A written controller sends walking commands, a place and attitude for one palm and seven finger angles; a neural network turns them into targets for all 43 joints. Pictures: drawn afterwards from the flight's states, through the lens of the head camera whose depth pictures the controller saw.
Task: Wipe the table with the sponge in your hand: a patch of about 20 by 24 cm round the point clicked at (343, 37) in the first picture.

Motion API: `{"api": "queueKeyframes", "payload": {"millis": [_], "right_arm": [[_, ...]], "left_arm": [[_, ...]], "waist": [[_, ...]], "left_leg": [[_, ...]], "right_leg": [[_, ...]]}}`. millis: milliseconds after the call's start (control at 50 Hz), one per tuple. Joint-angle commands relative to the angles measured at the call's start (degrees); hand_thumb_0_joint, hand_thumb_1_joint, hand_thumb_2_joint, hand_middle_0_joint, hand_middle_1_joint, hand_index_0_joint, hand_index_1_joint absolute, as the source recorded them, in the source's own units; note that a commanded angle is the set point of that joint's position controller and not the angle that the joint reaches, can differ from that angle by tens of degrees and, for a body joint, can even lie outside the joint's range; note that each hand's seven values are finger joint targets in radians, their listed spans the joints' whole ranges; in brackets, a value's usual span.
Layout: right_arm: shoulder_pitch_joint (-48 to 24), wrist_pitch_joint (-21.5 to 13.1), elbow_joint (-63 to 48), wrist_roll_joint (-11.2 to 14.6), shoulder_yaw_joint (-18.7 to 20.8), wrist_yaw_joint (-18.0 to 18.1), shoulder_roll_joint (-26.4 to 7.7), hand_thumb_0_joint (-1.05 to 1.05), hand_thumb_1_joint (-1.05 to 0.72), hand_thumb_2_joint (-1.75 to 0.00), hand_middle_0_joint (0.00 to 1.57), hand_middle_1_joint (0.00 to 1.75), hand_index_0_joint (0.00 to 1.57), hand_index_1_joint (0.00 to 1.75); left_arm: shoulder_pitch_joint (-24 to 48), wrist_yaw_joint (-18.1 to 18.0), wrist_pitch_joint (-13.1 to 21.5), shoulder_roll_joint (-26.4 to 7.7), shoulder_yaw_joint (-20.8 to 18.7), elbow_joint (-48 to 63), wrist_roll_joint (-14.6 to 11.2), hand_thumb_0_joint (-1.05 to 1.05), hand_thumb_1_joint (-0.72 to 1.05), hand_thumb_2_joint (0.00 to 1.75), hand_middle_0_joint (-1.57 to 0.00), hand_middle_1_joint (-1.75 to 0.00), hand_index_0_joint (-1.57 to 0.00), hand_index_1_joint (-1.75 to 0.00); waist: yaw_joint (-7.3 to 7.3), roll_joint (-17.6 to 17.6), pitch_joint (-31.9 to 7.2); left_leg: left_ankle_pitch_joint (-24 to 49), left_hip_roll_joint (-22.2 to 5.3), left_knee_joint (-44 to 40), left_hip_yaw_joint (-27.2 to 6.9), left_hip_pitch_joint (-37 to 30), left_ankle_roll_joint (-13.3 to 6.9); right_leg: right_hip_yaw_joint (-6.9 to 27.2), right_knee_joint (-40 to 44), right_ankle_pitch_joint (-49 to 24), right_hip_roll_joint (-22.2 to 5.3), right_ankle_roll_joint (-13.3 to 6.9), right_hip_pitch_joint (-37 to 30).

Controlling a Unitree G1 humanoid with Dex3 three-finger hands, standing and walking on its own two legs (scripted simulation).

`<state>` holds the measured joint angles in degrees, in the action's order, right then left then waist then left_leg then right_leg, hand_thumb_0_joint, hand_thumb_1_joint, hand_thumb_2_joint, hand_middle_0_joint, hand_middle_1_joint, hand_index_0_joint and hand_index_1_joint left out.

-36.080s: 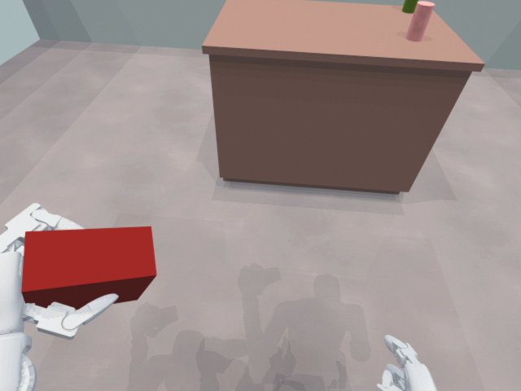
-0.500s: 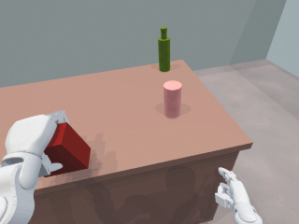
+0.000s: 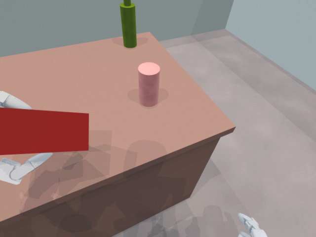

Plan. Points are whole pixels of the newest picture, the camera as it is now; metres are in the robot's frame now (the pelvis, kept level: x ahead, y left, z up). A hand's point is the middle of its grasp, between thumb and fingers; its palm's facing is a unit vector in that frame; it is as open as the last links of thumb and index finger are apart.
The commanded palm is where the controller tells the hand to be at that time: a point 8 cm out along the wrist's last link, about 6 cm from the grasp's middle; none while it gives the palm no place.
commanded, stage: step back with the hand held close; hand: left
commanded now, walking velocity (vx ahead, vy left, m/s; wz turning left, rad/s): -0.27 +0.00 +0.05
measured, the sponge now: (53, 134) +0.25 +0.20 +0.20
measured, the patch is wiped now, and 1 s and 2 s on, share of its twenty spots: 1.00 1.00 1.00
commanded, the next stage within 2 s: stop stepping back and stand still in 1.00 s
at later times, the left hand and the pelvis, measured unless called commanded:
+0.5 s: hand out of the picture +0.13 +0.26 +0.24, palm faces +0.55 -0.77 -0.31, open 10.1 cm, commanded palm +0.07 +0.29 +0.24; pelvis -0.08 +0.01 -0.02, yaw +2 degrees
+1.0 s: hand out of the picture +0.04 +0.21 +0.23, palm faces +0.41 -0.83 -0.37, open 10.1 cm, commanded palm -0.03 +0.27 +0.24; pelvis -0.18 -0.01 -0.01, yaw +2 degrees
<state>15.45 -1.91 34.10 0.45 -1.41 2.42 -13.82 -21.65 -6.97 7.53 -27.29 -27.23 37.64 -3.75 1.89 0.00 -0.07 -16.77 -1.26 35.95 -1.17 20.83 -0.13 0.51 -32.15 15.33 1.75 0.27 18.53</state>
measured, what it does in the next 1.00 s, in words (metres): walks backwards: right foot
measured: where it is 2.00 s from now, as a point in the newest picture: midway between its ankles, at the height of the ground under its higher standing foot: outside the picture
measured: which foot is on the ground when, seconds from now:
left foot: down 0.00-0.80, up 0.82-1.00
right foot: down 0.00-0.62, up 0.64-0.76, down 0.78-1.00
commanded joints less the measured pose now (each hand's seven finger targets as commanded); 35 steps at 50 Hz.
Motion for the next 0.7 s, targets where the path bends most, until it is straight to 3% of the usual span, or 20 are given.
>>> {"api": "queueKeyframes", "payload": {"millis": [0,40,80,100,180,200,280,300,360,380,480,500,520,560,580,600,620,640,680], "right_arm": [[-7.92,-3.62,-9.79,0.89,3.02,0.16,-5.77,0.00,-0.90,-0.90,0.20,0.30,0.20,0.30],[-7.49,-3.80,-9.36,0.90,3.24,0.37,-5.38,0.00,-0.90,-0.90,0.20,0.30,0.20,0.30],[-7.37,-4.33,-9.09,0.79,3.40,0.62,-5.35,0.00,-0.90,-0.90,0.20,0.30,0.20,0.30],[-7.72,-4.42,-9.22,0.59,3.41,0.93,-5.74,0.00,-0.90,-0.90,0.20,0.30,0.20,0.30],[-7.55,-5.70,-9.04,0.44,3.36,1.54,-5.85,0.00,-0.90,-0.90,0.20,0.30,0.20,0.30],[-7.68,-5.81,-8.93,0.42,3.40,1.82,-6.38,0.00,-0.90,-0.90,0.20,0.30,0.20,0.30],[-7.22,-6.61,-9.07,0.58,3.14,2.06,-6.72,0.00,-0.90,-0.90,0.20,0.30,0.20,0.30],[-7.66,-6.67,-9.06,0.47,3.06,2.20,-7.07,0.00,-0.90,-0.90,0.20,0.30,0.20,0.30],[-8.04,-7.02,-9.61,0.62,2.60,2.08,-6.63,0.00,-0.90,-0.90,0.20,0.30,0.20,0.30],[-8.14,-7.12,-9.63,0.66,2.53,2.04,-6.31,0.00,-0.90,-0.90,0.20,0.30,0.20,0.30],[-8.63,-6.83,-8.97,-0.01,1.97,1.76,-5.47,0.00,-0.90,-0.90,0.20,0.30,0.20,0.30],[-8.56,-6.69,-8.84,-0.24,2.06,1.68,-5.69,0.00,-0.90,-0.90,0.20,0.30,0.20,0.30],[-8.49,-6.56,-8.94,-0.25,1.91,1.56,-5.10,0.00,-0.90,-0.90,0.20,0.30,0.20,0.30],[-8.71,-6.55,-9.73,-0.26,2.35,1.32,-5.75,0.00,-0.90,-0.90,0.20,0.30,0.20,0.30],[-8.94,-6.63,-10.08,-0.28,2.65,1.27,-5.99,0.00,-0.90,-0.90,0.20,0.30,0.20,0.30],[-9.00,-6.80,-10.73,-0.35,3.10,1.22,-6.67,0.00,-0.90,-0.90,0.20,0.30,0.20,0.30],[-8.58,-7.04,-10.11,-0.41,3.26,0.92,-5.96,0.00,-0.90,-0.90,0.20,0.30,0.20,0.30],[-7.64,-7.62,-9.97,-0.33,4.06,0.56,-5.60,0.00,-0.90,-0.90,0.20,0.30,0.20,0.30],[-6.26,-8.22,-8.50,0.44,4.78,-0.35,-5.61,0.00,-0.90,-0.90,0.20,0.30,0.20,0.30]], "left_arm": [[-3.24,-1.68,5.14,-10.15,-7.90,11.45,-0.53,0.00,0.10,1.30,-1.20,-1.60,-1.20,-1.60],[-4.50,-2.21,5.86,-10.69,-8.61,12.10,-0.65,0.00,0.10,1.30,-1.20,-1.60,-1.20,-1.60],[-3.99,-2.70,6.65,-11.74,-9.75,13.82,-0.70,0.00,0.10,1.30,-1.20,-1.60,-1.20,-1.60],[-3.85,-3.04,6.80,-12.86,-10.68,14.96,-0.68,0.00,0.10,1.30,-1.20,-1.60,-1.20,-1.60],[-0.34,-3.50,7.06,-11.54,-10.00,13.35,-0.48,0.00,0.10,1.30,-1.20,-1.60,-1.20,-1.60],[0.76,-3.61,7.06,-11.59,-10.03,13.40,-0.34,0.00,0.10,1.30,-1.20,-1.60,-1.20,-1.60],[6.73,-3.39,6.22,-8.61,-7.07,8.22,0.40,0.00,0.10,1.30,-1.20,-1.60,-1.20,-1.60],[7.45,-3.30,6.03,-8.83,-6.88,7.95,0.44,0.00,0.10,1.30,-1.20,-1.60,-1.20,-1.60],[10.87,-2.97,5.63,-6.86,-3.96,6.93,0.79,0.00,0.10,1.30,-1.20,-1.60,-1.20,-1.60],[11.03,-2.93,5.58,-6.85,-3.67,6.85,0.73,0.00,0.10,1.30,-1.20,-1.60,-1.20,-1.60],[11.66,-3.29,6.29,-7.15,-2.69,10.48,0.78,0.00,0.10,1.30,-1.20,-1.60,-1.20,-1.60],[11.63,-3.50,6.65,-8.67,-4.06,12.36,0.84,0.00,0.10,1.30,-1.20,-1.60,-1.20,-1.60],[10.55,-3.55,6.88,-7.58,-3.48,12.89,0.72,0.00,0.10,1.30,-1.20,-1.60,-1.20,-1.60],[10.49,-3.94,7.32,-8.22,-4.87,15.31,0.83,0.00,0.10,1.30,-1.20,-1.60,-1.20,-1.60],[10.39,-4.14,7.43,-8.18,-5.48,15.50,0.96,0.00,0.10,1.30,-1.20,-1.60,-1.20,-1.60],[9.76,-4.40,7.43,-8.96,-6.95,15.93,1.05,0.00,0.10,1.30,-1.20,-1.60,-1.20,-1.60],[10.92,-4.52,7.22,-8.04,-6.62,15.72,1.17,0.00,0.10,1.30,-1.20,-1.60,-1.20,-1.60],[13.27,-4.56,7.47,-8.92,-7.50,16.14,1.09,0.00,0.10,1.30,-1.20,-1.60,-1.20,-1.60],[12.60,-3.97,7.90,-7.89,-7.72,10.15,0.08,0.00,0.10,1.30,-1.20,-1.60,-1.20,-1.60]], "waist": [[-1.65,-1.47,-15.82],[-1.28,-1.90,-15.31],[-1.01,-1.40,-14.62],[-1.16,-2.81,-14.33],[-0.93,-3.55,-9.53],[-0.94,-6.02,-9.00],[-0.80,-6.17,-4.61],[-0.95,-7.63,-4.50],[-1.14,-6.15,-3.60],[-1.18,-3.52,-3.87],[-0.69,0.81,-4.97],[-0.54,-0.20,-6.08],[-0.35,-0.59,-7.14],[-0.48,-6.60,-8.10],[-0.68,-10.80,-8.19],[-0.77,-15.92,-8.92],[-0.44,-18.58,-9.38],[-0.67,-17.61,-10.12],[-1.21,-14.43,-8.53]], "left_leg": [[24.75,-6.24,0.15,-6.24,-4.47,-1.75],[19.59,-5.55,1.11,-5.28,-3.29,-1.41],[12.97,-5.04,0.52,-5.80,-1.93,-1.43],[10.65,-5.14,-1.20,-6.50,-1.70,-1.63],[-6.72,-5.29,-4.94,-7.89,3.22,-2.50],[-10.15,-5.54,-6.91,-8.69,3.67,-2.88],[-21.46,-6.25,-9.01,-9.91,9.85,-3.71],[-21.97,-6.43,-9.94,-10.23,8.95,-3.94],[-23.26,-6.62,-9.27,-9.85,10.30,-3.97],[-21.80,-5.95,-7.12,-8.62,9.22,-3.70],[-18.81,-4.12,1.16,-6.26,5.22,-2.68],[-17.64,-4.13,1.39,-6.63,3.73,-2.62],[-17.23,-4.83,0.19,-7.57,3.93,-2.94],[-19.68,-7.77,-5.96,-10.96,6.57,-4.21],[-21.96,-9.92,-9.49,-12.45,8.99,-5.02],[-24.63,-13.44,-15.09,-16.31,10.94,-6.21],[-23.91,-16.81,-19.72,-17.49,12.66,-7.20],[-18.42,-17.97,-20.18,-16.19,11.39,-7.53],[-14.77,-16.93,-17.38,-11.05,8.78,-6.49]], "right_leg": [[4.49,1.02,-28.07,-9.39,-3.14,-6.47],[6.05,0.41,-29.42,-11.21,-3.51,-4.01],[6.48,0.28,-25.89,-11.38,-3.51,-1.90],[5.98,-0.38,-22.08,-10.84,-3.45,-1.11],[5.64,0.75,-8.09,-8.25,-2.68,3.19],[4.86,0.09,-4.55,-7.43,-2.68,3.85],[3.58,0.75,6.71,-5.05,-1.90,5.15],[3.13,0.35,7.49,-4.70,-1.85,6.01],[2.90,0.80,9.51,-4.52,-1.59,6.59],[4.01,2.48,9.45,-5.46,-1.89,7.53],[9.63,6.19,9.07,-10.44,-3.83,12.84],[9.77,5.12,6.71,-10.86,-4.21,13.18],[8.53,2.84,4.20,-10.42,-3.82,12.10],[5.27,-3.62,3.06,-7.44,-2.31,9.88],[3.05,-8.01,4.69,-5.44,-1.50,8.40],[0.88,-15.52,8.16,-3.11,-0.53,6.60],[-0.49,-25.44,12.97,-0.57,0.29,5.08],[-0.15,-31.04,15.13,0.28,0.53,5.16],[-0.44,-25.97,14.78,0.32,0.42,4.75]]}}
